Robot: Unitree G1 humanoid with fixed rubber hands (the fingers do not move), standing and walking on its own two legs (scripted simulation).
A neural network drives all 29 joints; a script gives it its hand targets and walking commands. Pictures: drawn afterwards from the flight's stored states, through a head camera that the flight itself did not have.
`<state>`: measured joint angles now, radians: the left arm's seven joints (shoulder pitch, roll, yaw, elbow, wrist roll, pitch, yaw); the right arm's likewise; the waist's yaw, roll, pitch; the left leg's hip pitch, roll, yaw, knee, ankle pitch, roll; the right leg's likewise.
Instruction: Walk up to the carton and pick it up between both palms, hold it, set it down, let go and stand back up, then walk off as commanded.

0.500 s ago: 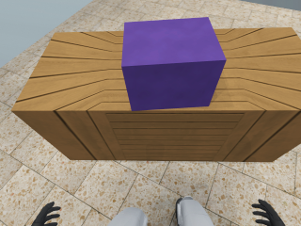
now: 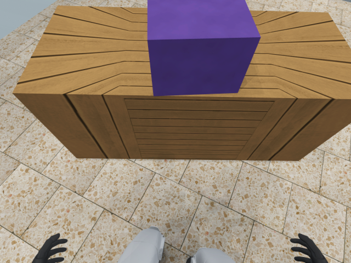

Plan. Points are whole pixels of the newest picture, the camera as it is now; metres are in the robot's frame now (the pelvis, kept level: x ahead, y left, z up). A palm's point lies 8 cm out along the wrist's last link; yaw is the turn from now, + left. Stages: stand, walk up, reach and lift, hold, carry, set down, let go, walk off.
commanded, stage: walk off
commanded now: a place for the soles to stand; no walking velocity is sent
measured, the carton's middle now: (195, 46) +0.76 +0.00 -0.03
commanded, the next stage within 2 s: stand in 0.28 s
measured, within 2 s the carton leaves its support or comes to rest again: neither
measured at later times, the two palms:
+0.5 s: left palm out of the picture +0.09 +0.30 -0.08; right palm (325, 254) +0.15 -0.31 -0.08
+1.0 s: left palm (32, 256) +0.10 +0.32 -0.07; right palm (316, 251) +0.16 -0.30 -0.08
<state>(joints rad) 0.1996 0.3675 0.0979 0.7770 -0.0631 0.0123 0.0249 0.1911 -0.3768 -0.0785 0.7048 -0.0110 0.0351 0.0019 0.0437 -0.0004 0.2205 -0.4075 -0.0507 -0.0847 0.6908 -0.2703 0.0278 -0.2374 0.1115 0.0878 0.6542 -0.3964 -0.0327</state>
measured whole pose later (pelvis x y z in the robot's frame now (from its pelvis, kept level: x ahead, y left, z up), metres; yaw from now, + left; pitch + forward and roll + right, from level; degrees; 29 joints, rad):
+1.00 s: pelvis +0.01 +0.01 +0.01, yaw +0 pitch -2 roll -1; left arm 0.20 0.37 0.08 0.78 -0.06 -0.03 0.01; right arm 0.07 -0.38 -0.08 0.90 -0.01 -0.01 0.00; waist 0.04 0.02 0.13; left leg -0.19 -0.02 -0.08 0.56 -0.33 0.00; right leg -0.19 0.06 0.09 0.54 -0.30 -0.01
